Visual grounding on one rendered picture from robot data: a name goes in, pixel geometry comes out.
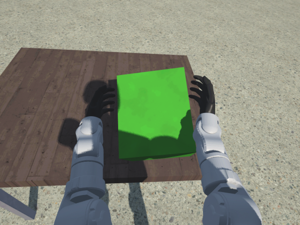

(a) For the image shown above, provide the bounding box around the carton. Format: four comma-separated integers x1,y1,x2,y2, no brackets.
117,67,196,161

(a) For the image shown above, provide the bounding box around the robot left forearm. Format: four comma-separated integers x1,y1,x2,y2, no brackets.
57,116,105,214

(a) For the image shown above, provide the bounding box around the table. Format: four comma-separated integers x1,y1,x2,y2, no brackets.
0,47,202,220

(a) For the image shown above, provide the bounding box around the robot right forearm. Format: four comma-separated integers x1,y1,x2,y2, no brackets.
193,112,252,199

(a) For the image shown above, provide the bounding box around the left robot upper arm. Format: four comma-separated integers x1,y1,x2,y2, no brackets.
54,198,112,225

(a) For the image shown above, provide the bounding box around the robot left hand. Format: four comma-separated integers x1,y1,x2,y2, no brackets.
86,85,115,119

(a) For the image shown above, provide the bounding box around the right robot upper arm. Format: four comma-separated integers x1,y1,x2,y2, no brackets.
202,191,262,225

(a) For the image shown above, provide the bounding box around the robot right hand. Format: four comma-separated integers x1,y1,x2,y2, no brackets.
189,75,215,115

